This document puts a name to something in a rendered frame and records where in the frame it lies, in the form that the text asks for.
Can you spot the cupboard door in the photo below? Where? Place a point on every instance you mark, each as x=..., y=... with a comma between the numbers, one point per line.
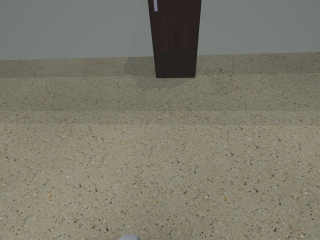
x=175, y=25

